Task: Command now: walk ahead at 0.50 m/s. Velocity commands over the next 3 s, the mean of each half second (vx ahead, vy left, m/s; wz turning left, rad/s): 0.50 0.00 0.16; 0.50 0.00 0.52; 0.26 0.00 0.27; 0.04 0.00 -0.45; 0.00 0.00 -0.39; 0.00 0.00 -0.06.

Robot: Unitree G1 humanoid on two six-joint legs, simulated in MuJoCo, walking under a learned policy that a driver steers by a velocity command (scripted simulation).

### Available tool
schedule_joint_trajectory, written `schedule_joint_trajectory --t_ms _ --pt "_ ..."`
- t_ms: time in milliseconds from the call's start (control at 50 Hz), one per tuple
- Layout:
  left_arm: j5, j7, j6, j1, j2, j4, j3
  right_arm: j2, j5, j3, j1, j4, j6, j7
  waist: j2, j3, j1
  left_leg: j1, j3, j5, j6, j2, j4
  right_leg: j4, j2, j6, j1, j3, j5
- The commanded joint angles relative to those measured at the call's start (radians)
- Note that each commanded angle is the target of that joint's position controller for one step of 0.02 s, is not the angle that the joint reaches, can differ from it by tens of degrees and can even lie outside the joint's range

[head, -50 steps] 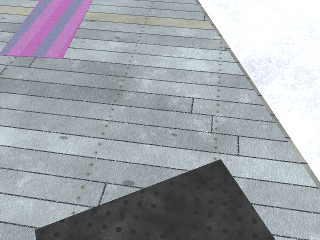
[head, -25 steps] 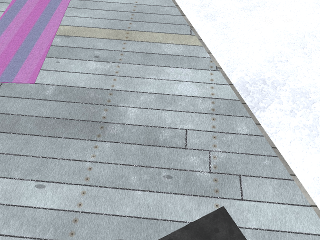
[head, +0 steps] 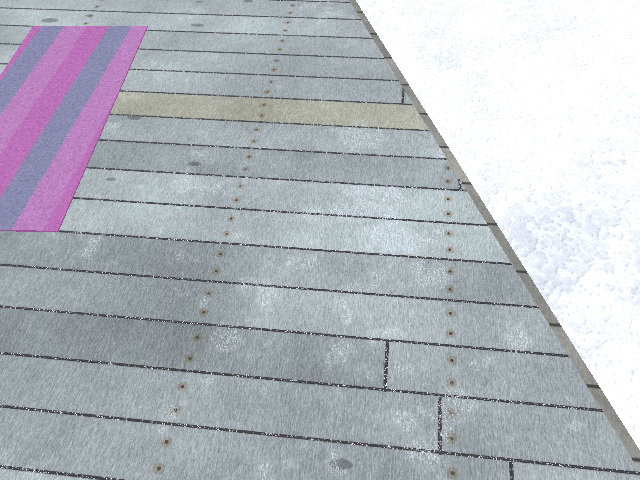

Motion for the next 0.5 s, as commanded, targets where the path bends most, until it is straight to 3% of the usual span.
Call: schedule_joint_trajectory --t_ms 20,100,180,300,320,360,380,400,420,440,460,480,500 --pt "0.003 0.002 -0.02 0.012 0.101 -0.028 0.017 -0.043 -0.007 -0.019 0.061 -0.041 0.013 -0.009 -0.113 -0.032 -0.034 -0.11 -0.034 0.088 -0.01 0.078 -0.048 -0.276 -0.258 -0.174 0.087 0.253 0.126" --pt "0.0 0.027 -0.014 0.082 0.134 0.001 0.023 -0.046 -0.018 -0.025 -0.084 -0.091 0.016 -0.01 -0.083 0.002 -0.008 -0.227 -0.025 0.282 -0.037 0.079 -0.261 -0.298 -0.251 -0.161 0.144 0.191 0.217" --pt "-0.01 0.037 -0.006 0.14 0.144 0.023 0.021 -0.024 -0.011 -0.015 -0.221 -0.128 0.008 0.005 -0.091 0.031 0.035 -0.194 0.01 0.429 -0.036 0.041 -0.487 -0.31 -0.225 -0.13 0.179 0.133 0.181" --pt "-0.012 0.046 0.014 0.201 0.156 0.07 0.032 -0.029 0.005 -0.002 -0.342 -0.184 0.003 0.043 -0.091 0.072 0.065 -0.238 0.023 0.345 0.009 0.015 -0.609 -0.249 -0.304 -0.11 0.384 0.084 0.219" --pt "-0.012 0.048 0.018 0.193 0.16 0.071 0.035 -0.036 0.006 -0.003 -0.341 -0.192 0.002 0.05 -0.095 0.068 0.056 -0.225 0.028 0.299 0.026 0.005 -0.615 -0.222 -0.315 -0.101 0.411 0.07 0.276" --pt "-0.012 0.052 0.026 0.152 0.182 0.059 0.043 -0.069 0.003 -0.018 -0.274 -0.189 0.003 0.057 -0.121 0.009 0.007 -0.081 0.074 0.217 0.062 -0.049 -0.618 -0.108 -0.312 -0.074 0.426 0.027 0.571" --pt "-0.012 0.055 0.033 0.128 0.185 0.051 0.044 -0.097 -0.001 -0.036 -0.164 -0.162 0.005 0.057 -0.121 -0.059 -0.056 0.078 0.108 0.225 0.086 -0.093 -0.637 0.035 -0.285 -0.052 0.405 -0.011 0.727" --pt "-0.005 0.059 0.038 0.127 0.17 0.037 0.036 -0.148 -0.001 -0.065 -0.003 -0.114 0.008 0.051 -0.091 -0.15 -0.12 0.316 0.088 0.256 0.116 -0.11 -0.647 0.25 -0.237 -0.018 0.303 -0.054 0.725" --pt "0.01 0.055 0.026 0.187 0.108 0.003 0.013 -0.249 -0.011 -0.095 0.145 -0.095 0.012 0.041 0.079 -0.281 -0.126 0.707 -0.29 0.219 0.244 0.115 -0.651 0.632 -0.14 0.041 -0.07 -0.083 0.387" --pt "0.011 0.039 -0.01 0.217 0.039 0.003 -0.015 -0.248 0.005 -0.088 0.165 -0.091 0.013 0.042 0.233 -0.375 -0.095 0.898 -0.754 0.077 0.367 0.277 -0.846 0.902 0.033 0.076 -0.36 0.041 -0.366" --pt "-0.022 0.024 -0.046 0.137 0.126 -0.018 0.007 -0.18 -0.001 -0.065 0.138 -0.097 0.013 0.04 0.161 -0.32 -0.116 0.867 -0.702 0.017 0.314 0.246 -0.876 0.981 -0.035 0.044 -0.474 0.17 -0.36" --pt "-0.045 0.022 -0.063 0.042 0.154 -0.052 0.011 -0.145 -0.008 -0.057 0.069 -0.12 0.01 0.036 0.1 -0.206 -0.107 0.738 -0.556 0.084 0.274 0.209 -0.879 0.958 -0.079 0.023 -0.501 0.157 -0.285" --pt "-0.032 0.028 -0.068 0.002 0.15 -0.059 0.014 -0.123 -0.014 -0.049 0.0 -0.138 0.007 0.038 -0.009 -0.126 -0.07 0.576 -0.447 0.188 0.253 0.17 -0.902 0.869 -0.118 0.02 -0.463 0.147 -0.214"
